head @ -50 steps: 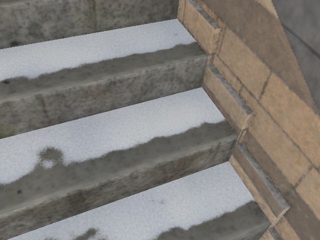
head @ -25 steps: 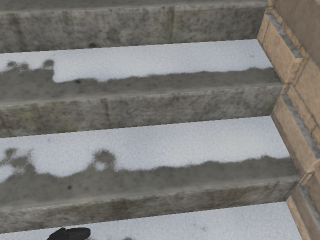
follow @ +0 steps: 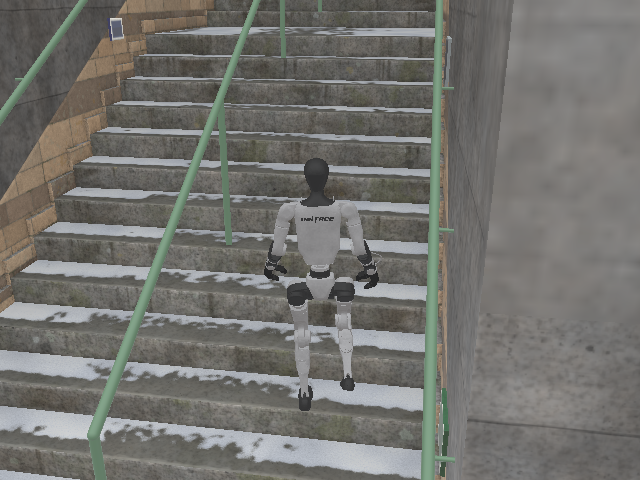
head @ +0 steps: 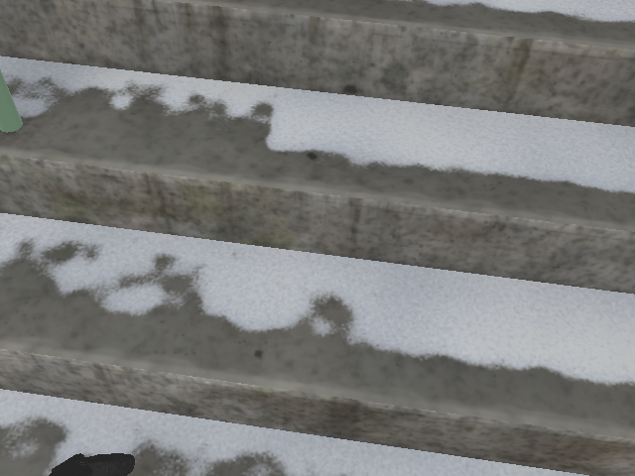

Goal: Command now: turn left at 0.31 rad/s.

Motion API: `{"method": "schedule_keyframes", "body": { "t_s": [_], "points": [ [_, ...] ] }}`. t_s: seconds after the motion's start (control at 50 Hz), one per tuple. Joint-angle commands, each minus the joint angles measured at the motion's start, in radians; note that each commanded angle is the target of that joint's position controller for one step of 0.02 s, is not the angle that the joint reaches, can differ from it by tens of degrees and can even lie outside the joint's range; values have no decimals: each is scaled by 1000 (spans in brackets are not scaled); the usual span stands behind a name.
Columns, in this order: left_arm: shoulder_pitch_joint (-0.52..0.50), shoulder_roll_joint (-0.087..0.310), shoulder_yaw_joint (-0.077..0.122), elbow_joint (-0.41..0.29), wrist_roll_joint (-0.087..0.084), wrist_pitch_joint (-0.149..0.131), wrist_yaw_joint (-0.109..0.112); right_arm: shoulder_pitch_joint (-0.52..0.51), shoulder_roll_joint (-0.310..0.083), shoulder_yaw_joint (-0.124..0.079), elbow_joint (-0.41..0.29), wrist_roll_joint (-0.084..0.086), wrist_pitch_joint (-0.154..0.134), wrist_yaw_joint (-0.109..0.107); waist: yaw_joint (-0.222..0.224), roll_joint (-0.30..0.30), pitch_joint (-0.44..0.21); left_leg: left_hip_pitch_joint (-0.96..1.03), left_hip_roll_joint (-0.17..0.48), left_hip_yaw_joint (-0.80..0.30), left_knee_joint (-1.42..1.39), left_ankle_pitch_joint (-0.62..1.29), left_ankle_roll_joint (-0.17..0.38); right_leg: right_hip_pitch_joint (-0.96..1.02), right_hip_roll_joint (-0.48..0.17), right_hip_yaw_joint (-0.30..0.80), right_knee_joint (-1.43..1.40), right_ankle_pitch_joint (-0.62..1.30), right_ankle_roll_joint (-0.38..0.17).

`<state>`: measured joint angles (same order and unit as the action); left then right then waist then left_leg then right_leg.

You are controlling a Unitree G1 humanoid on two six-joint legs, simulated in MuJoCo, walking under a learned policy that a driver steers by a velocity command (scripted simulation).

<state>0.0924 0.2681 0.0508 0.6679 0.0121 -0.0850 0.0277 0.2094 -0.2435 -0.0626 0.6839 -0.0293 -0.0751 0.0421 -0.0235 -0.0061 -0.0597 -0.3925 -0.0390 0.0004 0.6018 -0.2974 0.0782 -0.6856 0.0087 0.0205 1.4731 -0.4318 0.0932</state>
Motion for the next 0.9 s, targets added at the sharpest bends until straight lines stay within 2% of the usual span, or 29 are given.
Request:
{"method": "schedule_keyframes", "body": {
  "t_s": [0.02, 0.04, 0.06, 0.08, 0.1, 0.12, 0.14, 0.16, 0.18, 0.2, 0.22, 0.24, 0.26, 0.28, 0.3, 0.32, 0.34, 0.38, 0.54, 0.56, 0.64, 0.74, 0.76, 0.78, 0.9],
  "points": [
    [58, 70, 15, -30, 3, 4, -20, -189, -34, 18, -141, -9, 18, -12, 81, 60, -117, 46, 255, -277, -179, 534, 224, -51, -12, 63, 170, 170, 22],
    [92, 78, 17, -8, 0, 8, -29, -187, -23, 29, -153, -7, 20, -11, 72, 67, -116, 50, 238, -256, -182, 471, 208, -39, -16, 63, 133, 210, 44],
    [92, 84, 21, 6, 9, 11, -38, -164, -1, 44, -149, 5, 7, -6, 63, 44, -95, 83, 225, -239, -184, 358, 174, -60, -43, 78, 17, 231, 61],
    [104, 73, 18, 8, 16, 16, -51, -167, -19, 44, -148, 19, 2, -7, 67, 57, -85, 67, 183, -199, -189, 289, 136, 1, -47, 42, -113, 241, 75],
    [91, 51, 13, 3, 25, 23, -68, -169, -41, 46, -139, 28, -4, -8, 65, 40, -65, 59, 156, -187, -197, 194, 104, 58, -60, 18, -284, 204, 80],
    [86, 23, 2, -3, 24, 29, -86, -174, -79, 34, -126, 33, -3, -6, 56, 62, -43, 24, 140, -165, -197, 109, 90, 152, -54, -17, -423, 120, 72],
    [64, -1, -6, -9, 18, 28, -100, -147, -100, 25, -102, 32, -2, 1, 31, 72, -15, 35, 157, -202, -179, 50, 101, 175, -58, -12, -550, 61, 61],
    [69, -1, -11, -10, 10, 29, -108, -137, -104, 22, -84, 41, -6, 15, 20, 89, -25, 80, 199, -262, -161, 73, 120, 187, -77, 11, -645, 72, 56],
    [67, 5, -12, -11, -1, 27, -114, -139, -88, 28, -66, 57, -6, 30, 22, 75, -30, 116, 224, -305, -150, 77, 122, 211, -91, 18, -768, 92, 48],
    [83, -11, -22, -1, -21, 20, -128, -138, -49, 45, -39, 77, -3, 55, 53, 29, -30, 116, 220, -323, -127, 96, 81, 278, -114, 23, -927, 243, 20],
    [100, -4, -23, 8, -23, 12, -126, -111, -22, 49, -8, 71, -2, 77, 56, 59, -56, 101, 211, -351, -125, 146, 33, 353, -122, 42, -904, 368, -14],
    [50, 18, -32, -20, -32, 1, -124, -52, 2, 51, 4, 64, -10, 76, -4, 30, -93, 151, 156, -292, -115, 208, -26, 359, -117, 62, -874, 416, -76],
    [-12, 48, -26, -25, -30, -5, -124, -34, -33, 35, 12, 39, -21, 61, -49, 0, -95, 217, 112, -199, -98, 347, -58, 299, -94, 37, -847, 377, -129],
    [24, 44, -25, -7, -23, -10, -120, -117, -70, 24, -2, 27, -22, 50, -3, 1, -103, 272, 89, -154, -39, 435, -59, 254, -96, 37, -878, 354, -133],
    [32, 33, -28, 8, -24, -14, -118, -143, -66, 21, -8, 17, -20, 43, -1, -9, -100, 276, 82, -129, -16, 460, -49, 254, -95, 36, -880, 353, -129],
    [40, 7, -35, 17, -24, -12, -121, -147, -53, 22, -1, 18, -16, 41, 9, -7, -87, 238, 69, -111, -17, 404, -31, 277, -92, 36, -888, 334, -119],
    [64, -3, -41, 26, -21, -8, -125, -139, -46, 19, 6, 21, -12, 41, 13, 4, -72, 189, 62, -107, -32, 331, -8, 316, -89, 31, -876, 315, -112],
    [106, -2, -41, 42, -20, 2, -128, -136, -26, 22, 19, 29, 4, 44, 29, -5, -49, 137, 55, -115, -59, 280, 13, 362, -79, 19, -877, 275, -111],
    [88, -23, -39, 17, -25, 3, -123, -150, -25, 9, 37, 44, 5, 27, 30, -18, -46, 90, 51, -106, -56, 291, 5, 450, -74, 17, -884, 376, -116],
    [109, -5, -29, 16, -25, 3, -117, -141, -17, 13, 40, 43, 9, 25, 27, -1, -44, 79, 56, -100, -52, 272, 9, 462, -73, 26, -898, 361, -130],
    [92, -22, -27, 0, -21, 9, -116, -123, -24, 14, 61, 44, 14, 21, 21, -5, -30, 64, 54, -95, -59, 246, 0, 488, -67, 27, -916, 376, -139],
    [101, -21, -21, -3, -17, 15, -121, -111, -28, 17, 81, 43, 20, 22, 17, -4, -17, 77, 55, -91, -75, 234, -8, 493, -57, 20, -937, 370, -138],
    [110, -27, -25, 9, -25, 13, -119, -101, -25, 18, 98, 40, 26, 25, 7, -6, -22, 87, 62, -89, -76, 231, -7, 494, -56, 18, -939, 357, -132],
    [113, -31, -26, 10, -24, 13, -119, -97, -28, 18, 104, 39, 29, 27, 8, -5, -11, 86, 61, -90, -80, 228, -6, 492, -54, 16, -944, 353, -129],
    [134, -22, -23, 30, -17, 20, -118, -96, -30, 19, 143, 36, 34, 30, 3, 4, 8, 96, 60, -81, -98, 220, -8, 496, -42, 7, -971, 337, -133]
  ]
}}
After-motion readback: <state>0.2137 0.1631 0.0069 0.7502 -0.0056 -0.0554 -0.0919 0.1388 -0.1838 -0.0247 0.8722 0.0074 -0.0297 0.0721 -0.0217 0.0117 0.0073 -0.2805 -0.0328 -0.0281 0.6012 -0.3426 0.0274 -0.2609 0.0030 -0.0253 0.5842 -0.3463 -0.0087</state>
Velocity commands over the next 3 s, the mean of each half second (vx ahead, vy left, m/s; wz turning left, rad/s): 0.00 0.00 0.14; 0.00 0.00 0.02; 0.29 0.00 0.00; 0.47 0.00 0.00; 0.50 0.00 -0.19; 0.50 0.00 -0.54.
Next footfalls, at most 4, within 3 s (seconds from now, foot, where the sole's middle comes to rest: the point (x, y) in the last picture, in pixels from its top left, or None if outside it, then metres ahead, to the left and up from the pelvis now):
0.22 right None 0.04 -0.14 -0.77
1.62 right None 0.34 -0.10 -0.60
2.16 left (252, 317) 0.66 0.12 -0.44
2.68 right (380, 152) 0.92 -0.11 -0.27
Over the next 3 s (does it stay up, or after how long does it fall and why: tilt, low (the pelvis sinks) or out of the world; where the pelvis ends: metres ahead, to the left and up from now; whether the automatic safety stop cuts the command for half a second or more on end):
stays up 0.93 -0.03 0.48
